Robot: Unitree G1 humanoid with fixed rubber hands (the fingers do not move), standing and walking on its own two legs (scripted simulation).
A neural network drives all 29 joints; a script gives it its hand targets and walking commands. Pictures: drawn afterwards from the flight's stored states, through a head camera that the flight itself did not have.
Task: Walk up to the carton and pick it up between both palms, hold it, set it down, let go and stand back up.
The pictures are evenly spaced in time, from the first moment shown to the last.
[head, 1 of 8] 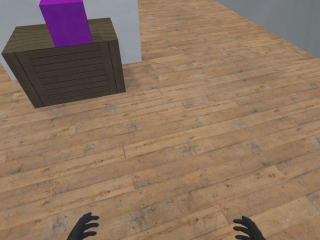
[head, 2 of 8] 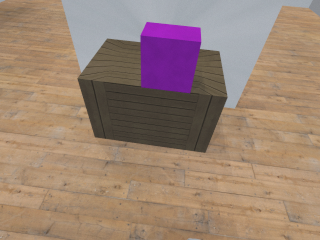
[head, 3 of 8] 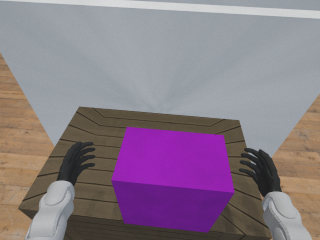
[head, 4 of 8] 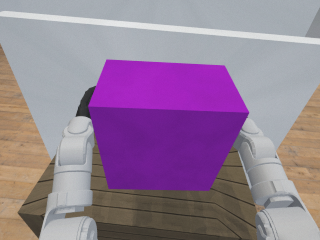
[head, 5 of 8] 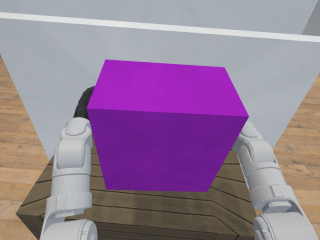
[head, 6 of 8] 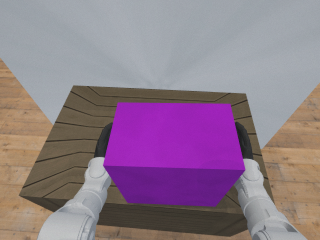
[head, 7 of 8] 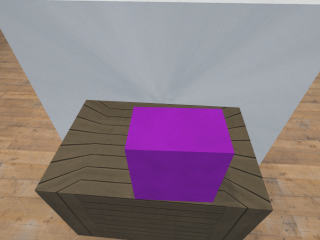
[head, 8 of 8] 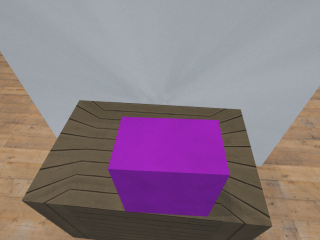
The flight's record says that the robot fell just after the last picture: no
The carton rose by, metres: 0.23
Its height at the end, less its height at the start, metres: +0.00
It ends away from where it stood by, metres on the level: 0.01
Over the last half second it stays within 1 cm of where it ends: yes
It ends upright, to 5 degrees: yes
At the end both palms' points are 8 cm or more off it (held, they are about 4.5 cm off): yes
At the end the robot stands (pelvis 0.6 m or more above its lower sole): yes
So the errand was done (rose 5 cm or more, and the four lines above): yes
